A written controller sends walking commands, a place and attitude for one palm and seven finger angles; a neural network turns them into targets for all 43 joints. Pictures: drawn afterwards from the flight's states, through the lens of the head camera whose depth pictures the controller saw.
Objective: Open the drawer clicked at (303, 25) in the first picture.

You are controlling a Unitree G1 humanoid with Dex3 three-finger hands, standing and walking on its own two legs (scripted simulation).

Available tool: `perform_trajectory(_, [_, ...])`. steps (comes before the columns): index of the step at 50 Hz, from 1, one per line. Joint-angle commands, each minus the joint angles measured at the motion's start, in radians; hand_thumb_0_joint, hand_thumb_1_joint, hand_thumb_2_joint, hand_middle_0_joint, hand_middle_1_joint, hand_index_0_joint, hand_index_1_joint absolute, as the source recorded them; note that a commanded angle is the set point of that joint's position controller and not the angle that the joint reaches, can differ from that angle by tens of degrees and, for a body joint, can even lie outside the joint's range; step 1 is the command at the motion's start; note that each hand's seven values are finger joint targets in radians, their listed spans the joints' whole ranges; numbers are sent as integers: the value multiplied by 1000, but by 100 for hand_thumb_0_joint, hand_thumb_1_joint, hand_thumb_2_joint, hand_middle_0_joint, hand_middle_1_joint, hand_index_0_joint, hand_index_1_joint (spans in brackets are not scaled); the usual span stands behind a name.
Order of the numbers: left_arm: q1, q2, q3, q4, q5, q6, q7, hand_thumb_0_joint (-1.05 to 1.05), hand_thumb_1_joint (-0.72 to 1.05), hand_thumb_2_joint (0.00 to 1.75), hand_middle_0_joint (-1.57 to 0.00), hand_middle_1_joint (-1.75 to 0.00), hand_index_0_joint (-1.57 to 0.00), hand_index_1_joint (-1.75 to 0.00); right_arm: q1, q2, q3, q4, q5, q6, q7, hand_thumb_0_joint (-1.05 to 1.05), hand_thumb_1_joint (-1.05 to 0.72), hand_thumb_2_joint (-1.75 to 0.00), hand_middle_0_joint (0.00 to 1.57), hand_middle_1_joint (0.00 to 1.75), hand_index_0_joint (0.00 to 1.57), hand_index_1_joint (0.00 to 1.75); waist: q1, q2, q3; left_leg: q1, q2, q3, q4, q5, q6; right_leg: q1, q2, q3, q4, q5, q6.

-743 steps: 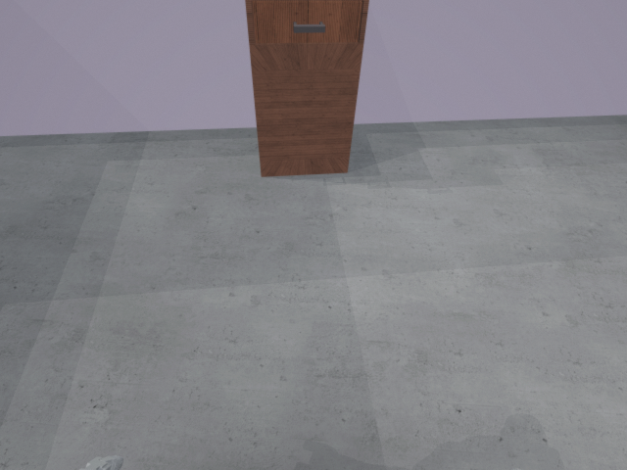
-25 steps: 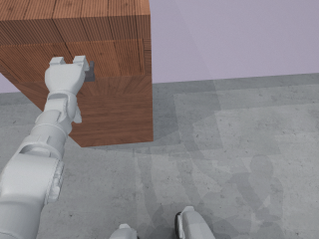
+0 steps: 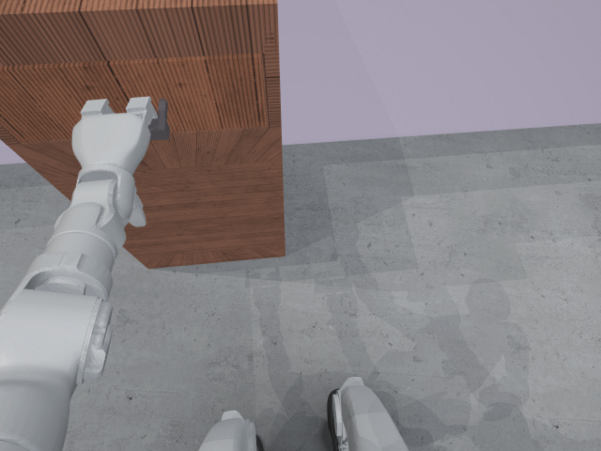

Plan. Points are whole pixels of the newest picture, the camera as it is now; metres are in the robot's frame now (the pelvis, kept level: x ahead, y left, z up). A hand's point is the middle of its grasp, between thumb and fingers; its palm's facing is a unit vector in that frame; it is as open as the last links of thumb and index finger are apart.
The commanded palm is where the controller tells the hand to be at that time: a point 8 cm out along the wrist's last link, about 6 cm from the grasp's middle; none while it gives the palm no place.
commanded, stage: lower the fingers behind the handle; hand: left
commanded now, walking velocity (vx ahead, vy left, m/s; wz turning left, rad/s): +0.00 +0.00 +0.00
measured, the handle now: (127, 119) +0.58 +0.20 +0.02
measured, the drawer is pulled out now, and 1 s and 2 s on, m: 0.00 0.00 0.12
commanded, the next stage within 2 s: close the thumb around the handle in 0.04 s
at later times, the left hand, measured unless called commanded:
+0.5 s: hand (127, 162) +0.52 +0.20 +0.00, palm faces -0.06 -0.02 -1.00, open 10.2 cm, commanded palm +0.50 +0.20 +0.05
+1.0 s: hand (127, 163) +0.52 +0.20 +0.00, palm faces -0.06 -0.02 -1.00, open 5.8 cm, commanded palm +0.48 +0.21 +0.05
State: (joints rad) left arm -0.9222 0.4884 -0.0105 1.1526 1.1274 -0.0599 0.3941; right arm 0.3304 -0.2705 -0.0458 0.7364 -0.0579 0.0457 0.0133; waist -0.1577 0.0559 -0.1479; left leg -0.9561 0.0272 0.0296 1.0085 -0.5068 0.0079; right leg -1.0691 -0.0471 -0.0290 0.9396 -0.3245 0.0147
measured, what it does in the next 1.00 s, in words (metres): stands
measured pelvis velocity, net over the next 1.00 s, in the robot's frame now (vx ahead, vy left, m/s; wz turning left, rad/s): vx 0.01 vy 0.00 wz -0.01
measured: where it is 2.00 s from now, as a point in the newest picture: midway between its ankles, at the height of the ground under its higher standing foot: outside the picture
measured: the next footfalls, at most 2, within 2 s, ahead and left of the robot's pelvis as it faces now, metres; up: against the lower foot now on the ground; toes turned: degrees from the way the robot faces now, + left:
none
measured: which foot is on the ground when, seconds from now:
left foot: down 0.00-1.00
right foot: down 0.00-1.00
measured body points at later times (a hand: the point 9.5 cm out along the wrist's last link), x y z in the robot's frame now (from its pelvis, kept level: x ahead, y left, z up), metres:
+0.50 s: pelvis +0.00 +0.00 +0.00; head +0.15 +0.00 +0.43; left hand +0.52 +0.20 +0.06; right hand -0.01 -0.27 -0.13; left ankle -0.03 +0.11 -0.67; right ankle +0.05 -0.13 -0.67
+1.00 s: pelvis +0.01 +0.00 +0.00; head +0.15 +0.00 +0.43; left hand +0.52 +0.20 +0.05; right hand +0.01 -0.27 -0.13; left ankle -0.03 +0.11 -0.67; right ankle +0.05 -0.13 -0.67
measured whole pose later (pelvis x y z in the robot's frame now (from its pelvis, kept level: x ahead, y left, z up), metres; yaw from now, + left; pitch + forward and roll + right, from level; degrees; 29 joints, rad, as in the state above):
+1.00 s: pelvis +0.01 +0.00 +0.00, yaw -1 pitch +26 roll -1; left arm -0.88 0.48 0.00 1.11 1.12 -0.06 0.39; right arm 0.33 -0.27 -0.05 0.73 -0.06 0.06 0.02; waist -0.15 0.06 -0.15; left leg -0.92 0.03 0.04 0.99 -0.52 0.01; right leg -1.04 -0.04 -0.02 0.92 -0.33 0.02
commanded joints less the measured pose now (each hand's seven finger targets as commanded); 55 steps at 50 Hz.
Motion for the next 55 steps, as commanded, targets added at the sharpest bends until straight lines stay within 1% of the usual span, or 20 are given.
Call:
perform_trajectory(1, [-395,230,40,-162,-5,4,42,0,-50,30,-30,-120,-30,-120,182,-173,-61,-25,-3,-8,-11,0,-90,-90,20,30,20,30,-15,17,-497,204,-48,-30,-112,425,25,405,66,-7,-66,291,-39])
perform_trajectory(3, [-419,210,19,-151,-6,4,42,0,-50,30,-30,-120,-30,-120,186,-170,-59,-22,-3,-10,-10,0,-90,-90,20,30,20,30,-27,26,-487,201,-47,-32,-112,413,26,387,66,-9,-67,277,-39])
perform_trajectory(7, [-432,261,49,-141,-9,8,39,0,-50,30,-30,-120,-30,-120,183,-177,-54,-23,-4,-10,-12,0,-90,-90,20,30,20,30,-24,12,-489,166,-54,-26,-111,382,30,413,65,-1,-66,272,-39])
perform_trajectory(11, [-434,268,51,-165,-9,2,31,0,-28,40,-32,-122,-32,-122,191,-177,-56,-28,-5,-12,-13,0,-90,-90,20,30,20,30,-19,42,-524,193,-51,-27,-106,415,27,417,64,-3,-59,294,-38])
perform_trajectory(12, [-410,276,61,-155,-12,1,26,0,-22,42,-32,-123,-32,-123,189,-177,-56,-27,-5,-10,-12,0,-90,-90,20,30,20,30,-14,23,-539,198,-52,-30,-100,432,27,423,66,-2,-55,303,-40])
perform_trajectory(16, [-404,243,38,-157,-12,-3,26,0,0,52,-34,-125,-34,-125,191,-175,-57,-29,-3,-9,-12,0,-90,-90,20,30,20,30,-20,31,-495,196,-47,-28,-104,430,26,400,67,-6,-63,295,-38])
perform_trajectory(25, [-364,254,62,-174,-12,-5,40,0,51,73,-37,-131,-37,-131,190,-177,-60,-26,-5,-4,-8,0,-90,-90,20,30,20,30,1,37,-525,235,-43,-34,-106,488,19,412,68,-10,-57,319,-40])
perform_trajectory(27, [-373,230,52,-197,-13,-8,43,0,62,78,-38,-132,-38,-132,186,-172,-63,-29,-5,-4,-5,0,-90,-90,20,30,20,30,0,41,-546,253,-41,-38,-105,515,18,413,69,-11,-54,333,-41])
perform_trajectory(30, [-367,181,13,-178,-10,1,45,0,79,85,-39,-134,-39,-134,181,-169,-64,-26,-3,-4,-5,0,-90,-90,20,30,20,30,-12,41,-484,244,-38,-37,-114,486,17,385,70,-17,-68,304,-40])
perform_trajectory(32, [-387,228,46,-175,-11,3,45,0,90,90,-40,-135,-40,-135,182,-177,-63,-19,-4,-2,-5,0,-90,-90,20,30,20,30,-13,27,-498,244,-38,-40,-112,482,17,390,70,-13,-64,306,-41])
perform_trajectory(35, [-355,217,34,-164,-11,12,41,0,90,90,-40,-135,-40,-135,179,-172,-59,-24,-4,0,-5,0,-90,-90,20,30,20,30,-2,33,-496,231,-44,-29,-117,481,19,418,69,-12,-66,321,-40])
perform_trajectory(37, [-365,228,46,-167,-15,8,37,0,90,90,-40,-135,-40,-135,180,-172,-61,-22,-5,1,-6,0,-90,-90,20,30,20,30,-8,16,-502,226,-44,-28,-113,486,22,429,69,-9,-66,337,-40])
perform_trajectory(40, [-334,263,69,-174,-13,4,34,0,90,90,-40,-135,-40,-135,180,-175,-57,-27,-4,4,-9,0,-90,-90,20,30,20,30,9,10,-511,211,-47,-25,-114,497,24,459,67,-3,-62,359,-39])
perform_trajectory(42, [-350,228,53,-206,-17,-4,34,0,90,90,-40,-135,-40,-135,182,-169,-64,-29,-6,4,-7,0,-90,-90,20,30,20,30,2,33,-532,252,-42,-30,-111,538,20,447,67,-5,-61,373,-39])
perform_trajectory(43, [-327,225,52,-206,-15,-6,35,0,90,90,-40,-135,-40,-135,184,-168,-65,-27,-6,4,-6,0,-90,-90,20,30,20,30,12,49,-538,265,-40,-32,-112,560,17,442,66,-8,-59,372,-39])
perform_trajectory(45, [-328,226,53,-197,-18,-4,38,0,90,90,-40,-135,-40,-135,179,-170,-64,-25,-6,4,-8,0,-90,-90,20,30,20,30,3,25,-501,250,-38,-28,-111,540,19,434,68,-7,-66,365,-37])
perform_trajectory(47, [-340,239,66,-223,-22,-12,38,0,90,90,-40,-135,-40,-135,178,-169,-65,-29,-7,3,-7,0,-90,-90,20,30,20,30,11,29,-541,251,-42,-28,-110,541,21,461,68,-2,-60,382,-40])
perform_trajectory(50, [-206,229,78,-205,-30,-8,32,0,90,90,-40,-135,-40,-135,169,-166,-64,-37,-5,6,-4,0,-90,-90,20,30,20,30,42,2,-524,223,-45,-12,-121,542,25,513,65,3,-67,413,-39])
perform_trajectory(52, [-160,249,104,-253,-41,-19,28,0,90,90,-40,-135,-40,-135,162,-164,-65,-49,-3,10,0,0,-90,-90,20,30,20,30,70,7,-567,225,-46,-10,-129,572,26,565,61,12,-60,456,-43])
perform_trajectory(55, [-44,204,90,-276,-45,-17,29,0,90,90,-40,-135,-40,-135,149,-158,-71,-59,1,15,2,0,-90,-90,20,30,20,30,83,-15,-525,235,-38,-3,-145,601,27,580,61,10,-79,478,-41])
